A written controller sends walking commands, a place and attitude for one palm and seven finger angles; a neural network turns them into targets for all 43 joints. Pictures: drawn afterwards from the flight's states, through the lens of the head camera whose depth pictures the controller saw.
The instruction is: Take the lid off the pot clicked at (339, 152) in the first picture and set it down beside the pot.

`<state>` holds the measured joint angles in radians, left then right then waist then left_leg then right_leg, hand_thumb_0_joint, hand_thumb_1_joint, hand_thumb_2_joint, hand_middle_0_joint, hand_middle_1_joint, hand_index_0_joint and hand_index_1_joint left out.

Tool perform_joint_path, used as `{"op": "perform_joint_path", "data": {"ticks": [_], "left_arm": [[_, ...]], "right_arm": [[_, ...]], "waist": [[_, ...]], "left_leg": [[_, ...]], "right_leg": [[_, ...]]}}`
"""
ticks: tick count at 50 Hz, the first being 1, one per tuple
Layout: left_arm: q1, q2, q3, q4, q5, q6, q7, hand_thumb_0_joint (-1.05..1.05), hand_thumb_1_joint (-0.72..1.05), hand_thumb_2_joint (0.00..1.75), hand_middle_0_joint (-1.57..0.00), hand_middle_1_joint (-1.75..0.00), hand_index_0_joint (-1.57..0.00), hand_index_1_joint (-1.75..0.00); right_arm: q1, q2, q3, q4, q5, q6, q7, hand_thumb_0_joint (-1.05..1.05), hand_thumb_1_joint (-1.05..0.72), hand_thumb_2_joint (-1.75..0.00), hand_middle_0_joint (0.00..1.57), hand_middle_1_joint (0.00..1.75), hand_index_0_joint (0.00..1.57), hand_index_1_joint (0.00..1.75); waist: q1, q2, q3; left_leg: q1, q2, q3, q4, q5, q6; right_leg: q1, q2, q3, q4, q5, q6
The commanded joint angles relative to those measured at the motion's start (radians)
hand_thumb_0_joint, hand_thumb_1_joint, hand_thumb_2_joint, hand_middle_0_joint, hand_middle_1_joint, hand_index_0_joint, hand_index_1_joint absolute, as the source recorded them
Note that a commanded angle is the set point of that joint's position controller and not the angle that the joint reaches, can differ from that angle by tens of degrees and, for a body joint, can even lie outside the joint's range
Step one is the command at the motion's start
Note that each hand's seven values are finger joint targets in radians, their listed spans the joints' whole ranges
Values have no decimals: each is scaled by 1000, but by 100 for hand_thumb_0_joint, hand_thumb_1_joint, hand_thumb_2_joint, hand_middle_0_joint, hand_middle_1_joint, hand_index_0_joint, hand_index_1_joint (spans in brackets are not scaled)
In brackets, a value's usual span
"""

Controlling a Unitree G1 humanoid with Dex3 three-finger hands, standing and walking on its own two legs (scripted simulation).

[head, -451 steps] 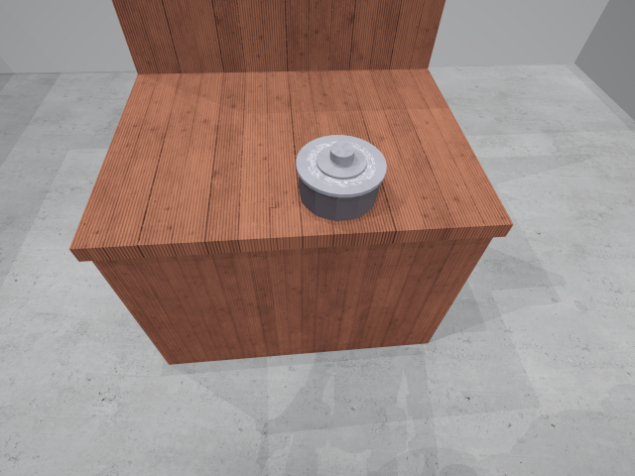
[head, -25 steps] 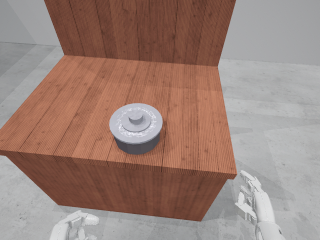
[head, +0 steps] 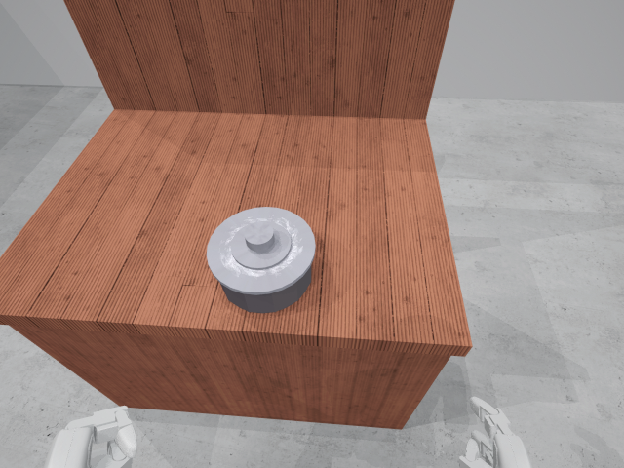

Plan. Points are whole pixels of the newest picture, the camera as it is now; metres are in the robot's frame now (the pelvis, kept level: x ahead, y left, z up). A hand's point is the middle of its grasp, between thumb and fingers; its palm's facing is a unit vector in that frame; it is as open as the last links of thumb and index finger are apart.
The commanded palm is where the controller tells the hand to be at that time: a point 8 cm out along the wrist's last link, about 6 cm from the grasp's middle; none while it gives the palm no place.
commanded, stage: raise the hand higher, near the body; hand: left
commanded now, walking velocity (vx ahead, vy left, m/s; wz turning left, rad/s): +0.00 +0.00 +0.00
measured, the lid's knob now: (259, 236) +0.45 +0.14 +0.01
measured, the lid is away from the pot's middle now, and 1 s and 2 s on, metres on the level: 0.00 0.00 0.00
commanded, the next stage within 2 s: reach forward and open the fingers in 0.52 s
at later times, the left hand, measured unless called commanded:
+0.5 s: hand (101, 398) +0.17 +0.24 +0.08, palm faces +0.30 -0.86 -0.42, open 3.1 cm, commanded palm +0.12 +0.27 +0.12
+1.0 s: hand (83, 388) +0.17 +0.26 +0.08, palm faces -0.30 -0.09 -0.95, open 3.2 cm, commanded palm +0.18 +0.26 +0.14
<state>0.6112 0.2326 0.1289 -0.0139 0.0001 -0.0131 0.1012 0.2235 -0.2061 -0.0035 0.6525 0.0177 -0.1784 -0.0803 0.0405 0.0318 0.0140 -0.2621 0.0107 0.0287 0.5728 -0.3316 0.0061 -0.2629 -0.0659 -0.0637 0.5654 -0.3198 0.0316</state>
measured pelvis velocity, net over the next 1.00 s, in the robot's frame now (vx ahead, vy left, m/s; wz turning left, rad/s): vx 0.00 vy -0.01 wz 0.00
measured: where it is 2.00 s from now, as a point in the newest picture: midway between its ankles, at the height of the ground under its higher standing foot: outside the picture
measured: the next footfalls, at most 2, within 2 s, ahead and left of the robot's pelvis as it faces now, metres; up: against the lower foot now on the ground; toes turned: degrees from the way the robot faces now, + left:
none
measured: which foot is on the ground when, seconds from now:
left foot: down 0.00-1.00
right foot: down 0.00-1.00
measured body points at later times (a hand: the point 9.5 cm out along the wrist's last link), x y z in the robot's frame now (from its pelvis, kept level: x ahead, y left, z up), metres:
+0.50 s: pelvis +0.01 +0.00 +0.01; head +0.02 -0.02 +0.46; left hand +0.14 +0.28 +0.10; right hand +0.21 -0.20 -0.07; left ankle -0.02 +0.11 -0.73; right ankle -0.02 -0.14 -0.73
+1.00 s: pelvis +0.00 -0.01 +0.01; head +0.01 -0.06 +0.45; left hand +0.18 +0.26 +0.13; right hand +0.21 -0.23 -0.09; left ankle -0.02 +0.11 -0.73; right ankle -0.02 -0.14 -0.73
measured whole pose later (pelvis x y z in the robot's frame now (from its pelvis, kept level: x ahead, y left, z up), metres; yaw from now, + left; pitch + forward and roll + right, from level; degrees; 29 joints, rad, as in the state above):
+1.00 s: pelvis +0.00 -0.01 +0.01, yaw +0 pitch +2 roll +0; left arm 0.44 0.61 0.07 -0.28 0.77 0.06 -0.15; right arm 0.11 -0.30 0.01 0.57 0.02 0.07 -0.04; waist 0.07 0.14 -0.02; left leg -0.23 0.02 0.02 0.47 -0.27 0.00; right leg -0.23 -0.05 -0.07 0.46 -0.26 0.02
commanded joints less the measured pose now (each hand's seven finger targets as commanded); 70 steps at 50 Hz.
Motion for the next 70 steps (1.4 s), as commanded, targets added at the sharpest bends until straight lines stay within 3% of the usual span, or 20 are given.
{"op": "perform_joint_path", "data": {"ticks": [1,9,12,15,19,23,31,32,33,34,36,38,40,43,48,54,55,56,59,70], "left_arm": [[108,121,84,-256,1,-58,14,0,90,90,-130,-150,-130,-150],[80,150,114,-386,0,-73,9,0,90,90,-130,-150,-130,-150],[53,138,105,-399,-3,-76,3,0,90,90,-130,-150,-130,-150],[27,173,130,-525,-4,-91,5,0,90,90,-130,-150,-130,-150],[50,169,156,-445,-8,-82,5,0,90,90,-130,-150,-130,-150],[-2,185,158,-564,-11,-107,6,0,90,90,-130,-150,-130,-150],[-37,204,201,-577,-20,-127,12,0,90,90,-130,-150,-130,-150],[-101,440,161,-585,445,-46,44,0,88,89,-127,-149,-127,-149],[-97,330,147,-624,453,-2,60,0,86,88,-125,-148,-125,-148],[-60,370,136,-592,569,41,68,0,84,88,-123,-146,-123,-146],[-9,401,112,-587,712,103,57,0,78,90,-119,-141,-119,-141],[-83,486,127,-577,806,140,30,0,72,94,-118,-133,-118,-133],[-167,515,106,-575,836,149,-19,0,65,97,-119,-119,-119,-119],[-143,540,93,-455,806,123,-117,0,56,103,-116,-107,-116,-107],[-318,638,133,-468,767,36,-247,0,41,109,-110,-90,-110,-90],[-367,614,154,-336,763,-34,-243,0,25,112,-102,-68,-102,-68],[-422,560,88,-356,762,-38,-240,0,23,112,-101,-65,-101,-65],[-467,581,93,-361,771,-40,-234,0,20,113,-100,-61,-100,-61],[-483,639,134,-367,800,-28,-215,0,12,115,-96,-51,-96,-51],[-656,567,19,-251,812,13,-225,0,-19,125,-83,-12,-83,-12]], "right_arm": [[-149,-84,-39,-188,-2,-72,-5,0,-90,-90,20,30,20,30],[-152,-81,-32,-202,-8,-57,-3,0,-90,-90,20,30,20,30],[-148,-81,-28,-211,-11,-47,-1,0,-90,-90,20,30,20,30],[-145,-76,-16,-221,-14,-51,3,0,-90,-90,20,30,20,30],[-161,-80,-22,-210,-14,-34,6,0,-90,-90,20,30,20,30],[-159,-78,-11,-221,-16,-43,8,0,-90,-90,20,30,20,30],[-167,-79,-10,-205,-15,-44,10,0,-90,-90,20,30,20,30],[-177,-160,1,-198,-44,31,27,0,-90,-90,20,30,20,30],[-194,-122,-11,-248,-39,71,39,0,-90,-90,20,30,20,30],[-214,-127,-11,-243,-29,100,47,0,-90,-90,20,30,20,30],[-222,-144,-15,-258,-29,157,67,0,-90,-90,20,30,20,30],[-246,-159,-14,-265,-23,196,74,0,-90,-90,20,30,20,30],[-275,-153,-8,-268,-9,205,70,0,-90,-90,20,30,20,30],[-252,-157,-11,-248,6,200,57,0,-90,-90,20,30,20,30],[-229,-164,-12,-248,0,198,33,0,-90,-90,20,30,20,30],[-231,-163,-21,-241,10,203,37,0,-90,-90,20,30,20,30],[-213,-156,-22,-250,9,203,39,0,-90,-90,20,30,20,30],[-216,-163,-23,-245,8,206,40,0,-90,-90,20,30,20,30],[-248,-164,-22,-249,6,200,44,0,-90,-90,20,30,20,30],[-232,-163,-17,-238,18,219,57,0,-90,-90,20,30,20,30]], "waist": [[23,-7,-95],[22,23,-77],[16,-22,-69],[25,83,-104],[29,-28,-47],[30,52,-85],[31,2,-66],[25,36,-26],[35,55,-43],[54,70,-37],[66,68,-131],[57,49,-165],[43,55,-209],[32,-27,-180],[18,-26,-192],[21,-14,-139],[10,5,-166],[14,21,-174],[35,48,-218],[12,24,-181]], "left_leg": [[69,-1,-11,-94,363,12],[118,4,-10,-118,394,9],[119,4,-6,-127,389,11],[151,3,-14,-134,436,6],[126,9,-14,-148,394,7],[154,4,-12,-155,382,7],[147,8,-8,-164,335,8],[21,-2,-1,-141,350,17],[16,4,10,-145,359,16],[14,10,11,-146,349,8],[18,9,16,-135,343,7],[23,4,5,-138,321,9],[52,0,-2,-138,308,17],[62,-12,-12,-134,352,32],[97,-27,-16,-136,381,48],[95,-23,-13,-144,333,36],[102,-28,-8,-151,332,38],[112,-29,-11,-159,333,36],[133,-28,-21,-171,342,37],[119,-22,-27,-231,294,31]], "right_leg": [[68,32,-33,-81,274,-36],[89,38,-33,-117,292,-35],[96,40,-36,-125,306,-30],[123,37,-31,-130,312,-36],[119,46,-36,-146,301,-34],[136,42,-29,-151,289,-35],[139,44,-24,-164,272,-34],[38,59,1,-115,266,-42],[50,49,-34,-106,251,-58],[59,63,0,-107,237,-68],[79,66,13,-97,222,-74],[94,62,32,-109,223,-70],[113,54,28,-120,225,-60],[110,49,18,-143,312,-35],[112,37,11,-172,376,-17],[87,45,16,-201,321,-31],[105,38,3,-195,307,-28],[92,40,4,-203,299,-29],[133,46,13,-201,292,-41],[131,52,-11,-219,203,-45]]}}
